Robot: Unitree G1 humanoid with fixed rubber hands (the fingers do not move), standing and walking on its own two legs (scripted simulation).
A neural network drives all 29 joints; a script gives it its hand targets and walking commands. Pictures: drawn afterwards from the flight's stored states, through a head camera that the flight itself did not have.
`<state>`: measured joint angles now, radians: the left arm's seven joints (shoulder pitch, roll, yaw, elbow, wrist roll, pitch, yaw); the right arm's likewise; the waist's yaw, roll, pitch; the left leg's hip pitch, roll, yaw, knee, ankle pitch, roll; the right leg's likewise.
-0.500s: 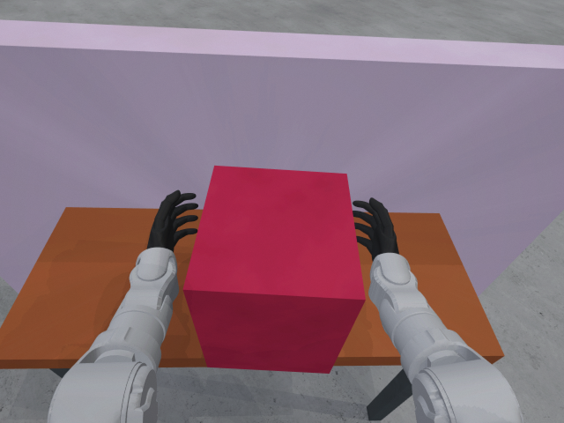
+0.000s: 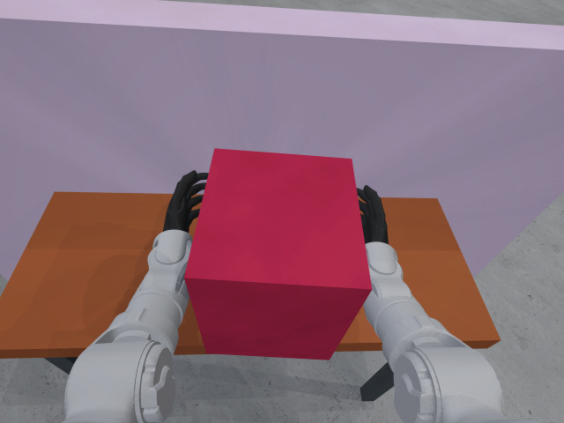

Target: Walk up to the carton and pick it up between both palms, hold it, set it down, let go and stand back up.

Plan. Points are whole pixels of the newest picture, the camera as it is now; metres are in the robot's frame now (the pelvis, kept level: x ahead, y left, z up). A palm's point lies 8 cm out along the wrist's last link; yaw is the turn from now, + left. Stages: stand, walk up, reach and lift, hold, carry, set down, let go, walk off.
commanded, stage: reach and lift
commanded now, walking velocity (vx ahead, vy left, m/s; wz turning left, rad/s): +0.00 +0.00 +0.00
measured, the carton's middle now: (275, 261) +0.37 +0.00 +0.02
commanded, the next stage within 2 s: none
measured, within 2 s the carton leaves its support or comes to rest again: leaves its support in 1.74 s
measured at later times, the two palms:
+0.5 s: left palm (170, 237) +0.39 +0.15 +0.06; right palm (368, 248) +0.37 -0.14 +0.05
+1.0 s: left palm (170, 235) +0.39 +0.15 +0.06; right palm (368, 248) +0.37 -0.14 +0.05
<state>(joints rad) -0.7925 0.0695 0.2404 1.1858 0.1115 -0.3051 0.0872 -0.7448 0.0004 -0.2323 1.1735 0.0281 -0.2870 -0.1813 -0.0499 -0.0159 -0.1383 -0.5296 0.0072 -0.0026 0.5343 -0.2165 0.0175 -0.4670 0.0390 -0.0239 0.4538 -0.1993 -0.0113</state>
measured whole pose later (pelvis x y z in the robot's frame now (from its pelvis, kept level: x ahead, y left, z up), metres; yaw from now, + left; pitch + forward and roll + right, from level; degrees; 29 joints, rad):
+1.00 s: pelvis +0.01 +0.00 +0.02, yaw +0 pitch +4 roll -1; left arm -0.63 -0.05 0.39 0.90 0.40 -0.19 0.01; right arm -0.58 0.12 -0.54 0.99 -0.35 -0.33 -0.10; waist -0.01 -0.06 -0.01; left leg -0.25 -0.01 0.00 0.34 -0.16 0.02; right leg -0.17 0.03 -0.02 0.24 -0.13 -0.01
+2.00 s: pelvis +0.01 +0.00 +0.02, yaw +1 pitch +4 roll -1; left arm -0.63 -0.04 0.26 0.80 0.28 -0.08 0.05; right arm -0.54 0.05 -0.28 0.90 -0.09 -0.27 -0.17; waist -0.01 -0.04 -0.04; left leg -0.24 0.00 -0.01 0.32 -0.14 0.02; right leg -0.16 0.03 -0.03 0.20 -0.11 -0.01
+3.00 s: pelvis -0.01 +0.00 +0.01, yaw +2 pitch -7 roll -1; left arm -0.63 -0.05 0.25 0.23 0.32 0.58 0.01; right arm -0.64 0.00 -0.11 0.60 0.12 0.23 -0.18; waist -0.07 -0.06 0.05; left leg -0.05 -0.02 -0.02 0.33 -0.15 0.03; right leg 0.02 0.02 -0.04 0.25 -0.14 0.00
